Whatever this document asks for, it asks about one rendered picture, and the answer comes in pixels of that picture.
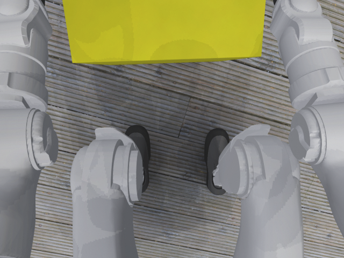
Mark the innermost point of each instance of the robot left upper arm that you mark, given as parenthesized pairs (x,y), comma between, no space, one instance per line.
(28,143)

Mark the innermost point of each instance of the robot right upper arm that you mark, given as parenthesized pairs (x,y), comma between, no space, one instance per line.
(317,137)

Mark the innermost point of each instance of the robot thigh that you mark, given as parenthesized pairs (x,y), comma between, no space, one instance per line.
(102,216)
(271,226)

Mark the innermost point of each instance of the left robot thigh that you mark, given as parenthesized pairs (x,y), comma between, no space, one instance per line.
(102,216)

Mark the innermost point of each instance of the robot left forearm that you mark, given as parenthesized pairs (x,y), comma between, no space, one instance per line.
(24,34)

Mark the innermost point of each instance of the right robot thigh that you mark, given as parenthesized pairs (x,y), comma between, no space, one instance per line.
(271,226)

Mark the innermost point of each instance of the robot right forearm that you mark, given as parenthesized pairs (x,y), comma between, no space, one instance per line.
(309,53)

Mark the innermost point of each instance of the carton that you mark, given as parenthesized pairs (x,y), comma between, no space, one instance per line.
(132,32)

